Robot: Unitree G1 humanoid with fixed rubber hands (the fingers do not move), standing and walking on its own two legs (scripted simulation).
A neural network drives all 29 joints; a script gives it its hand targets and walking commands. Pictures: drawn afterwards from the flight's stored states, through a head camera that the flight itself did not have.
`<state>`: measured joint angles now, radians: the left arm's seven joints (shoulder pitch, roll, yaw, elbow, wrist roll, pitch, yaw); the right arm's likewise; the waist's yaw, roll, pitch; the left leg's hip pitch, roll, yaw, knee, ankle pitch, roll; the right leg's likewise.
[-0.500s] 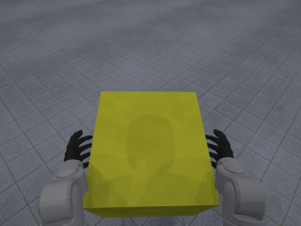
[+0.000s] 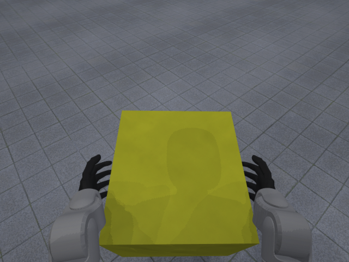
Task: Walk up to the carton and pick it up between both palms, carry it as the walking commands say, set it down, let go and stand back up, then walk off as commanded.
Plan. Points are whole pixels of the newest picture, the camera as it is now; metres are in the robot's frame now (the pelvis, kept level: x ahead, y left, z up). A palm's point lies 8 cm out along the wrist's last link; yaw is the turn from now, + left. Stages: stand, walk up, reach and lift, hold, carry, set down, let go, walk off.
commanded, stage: carry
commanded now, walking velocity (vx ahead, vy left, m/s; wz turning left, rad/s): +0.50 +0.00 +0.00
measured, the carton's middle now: (176, 184) +0.31 +0.01 +0.00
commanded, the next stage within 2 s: none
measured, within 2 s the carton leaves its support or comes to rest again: neither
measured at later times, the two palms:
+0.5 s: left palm (140, 81) +0.61 +0.12 +0.10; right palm (251, 89) +0.58 -0.21 +0.09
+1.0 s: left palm (156, 36) +0.96 +0.10 +0.08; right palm (236, 40) +0.93 -0.24 +0.07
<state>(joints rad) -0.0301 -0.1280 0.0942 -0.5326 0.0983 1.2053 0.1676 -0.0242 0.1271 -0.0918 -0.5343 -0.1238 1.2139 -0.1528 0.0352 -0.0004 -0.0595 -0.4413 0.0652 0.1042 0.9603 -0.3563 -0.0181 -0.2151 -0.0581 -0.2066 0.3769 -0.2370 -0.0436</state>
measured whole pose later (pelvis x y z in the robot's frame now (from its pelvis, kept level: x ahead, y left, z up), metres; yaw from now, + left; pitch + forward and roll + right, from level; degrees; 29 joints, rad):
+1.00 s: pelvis +0.70 -0.05 -0.02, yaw -4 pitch +4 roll +2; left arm -0.06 -0.13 0.13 -0.52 0.11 1.23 0.16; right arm -0.06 0.13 -0.09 -0.50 -0.12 1.23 -0.17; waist -0.02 -0.04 -0.07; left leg -0.35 0.02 0.25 0.49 -0.20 0.07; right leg -0.28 -0.07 -0.03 1.05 -0.46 0.02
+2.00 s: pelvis +1.39 -0.16 -0.01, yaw -4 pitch +4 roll +0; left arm -0.04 -0.13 0.10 -0.59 0.11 1.19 0.17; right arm -0.05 0.13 -0.09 -0.58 -0.10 1.20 -0.16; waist -0.03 0.00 -0.04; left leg 0.00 0.08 0.21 0.27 -0.31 -0.04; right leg -0.50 -0.07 -0.14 0.49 -0.10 0.03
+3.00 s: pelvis +1.68 -0.21 +0.02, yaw -4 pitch +5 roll +1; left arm -0.04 -0.13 0.13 -0.54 0.09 1.18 0.16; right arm -0.07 0.13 -0.09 -0.53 -0.09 1.20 -0.18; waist -0.02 -0.02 -0.07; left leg -0.13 0.07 0.17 0.49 -0.12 -0.03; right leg -0.19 -0.03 -0.17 0.44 -0.30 0.01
